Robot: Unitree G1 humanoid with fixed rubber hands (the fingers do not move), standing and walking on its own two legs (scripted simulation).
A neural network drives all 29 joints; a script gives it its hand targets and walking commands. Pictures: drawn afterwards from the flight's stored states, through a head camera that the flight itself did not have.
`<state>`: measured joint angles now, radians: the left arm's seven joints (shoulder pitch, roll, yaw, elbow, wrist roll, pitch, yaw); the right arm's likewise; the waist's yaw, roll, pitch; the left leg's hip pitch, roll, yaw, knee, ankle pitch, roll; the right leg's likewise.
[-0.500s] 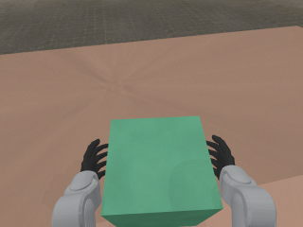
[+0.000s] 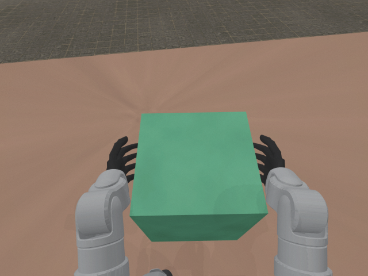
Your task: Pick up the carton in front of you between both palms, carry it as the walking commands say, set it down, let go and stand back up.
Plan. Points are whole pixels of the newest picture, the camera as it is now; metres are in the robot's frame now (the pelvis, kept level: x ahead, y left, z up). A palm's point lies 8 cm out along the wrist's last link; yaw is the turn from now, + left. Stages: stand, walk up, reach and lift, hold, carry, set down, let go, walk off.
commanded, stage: carry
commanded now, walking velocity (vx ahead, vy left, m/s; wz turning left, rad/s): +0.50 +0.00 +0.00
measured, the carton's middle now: (194, 183) +0.31 +0.01 +0.04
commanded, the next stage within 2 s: none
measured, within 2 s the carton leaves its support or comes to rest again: neither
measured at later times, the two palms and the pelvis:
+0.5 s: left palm (140, 76) +0.69 +0.17 +0.07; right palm (233, 76) +0.68 -0.13 +0.08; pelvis +0.34 +0.03 -0.03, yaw +1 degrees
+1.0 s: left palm (142, 37) +1.03 +0.22 +0.05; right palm (210, 36) +1.03 -0.08 +0.05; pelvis +0.70 +0.05 -0.07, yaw -1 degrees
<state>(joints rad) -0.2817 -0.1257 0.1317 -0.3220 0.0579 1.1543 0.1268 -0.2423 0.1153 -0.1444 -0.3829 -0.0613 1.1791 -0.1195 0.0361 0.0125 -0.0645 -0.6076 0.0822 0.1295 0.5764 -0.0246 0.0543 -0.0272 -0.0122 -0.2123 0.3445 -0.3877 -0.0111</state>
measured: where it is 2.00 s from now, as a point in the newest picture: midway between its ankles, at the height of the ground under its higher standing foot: (183, 134)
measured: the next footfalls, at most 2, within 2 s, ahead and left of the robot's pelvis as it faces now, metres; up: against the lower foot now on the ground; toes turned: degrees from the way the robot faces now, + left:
left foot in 0.06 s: +0.22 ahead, +0.10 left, -0.01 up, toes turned +8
right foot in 0.52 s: +0.54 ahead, -0.03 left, -0.04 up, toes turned -5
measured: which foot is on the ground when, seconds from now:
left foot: up 0.00-0.04, down 0.06-0.52, up 0.54-0.96, down 0.98-1.00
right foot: down 0.00-0.06, up 0.08-0.50, down 0.52-1.00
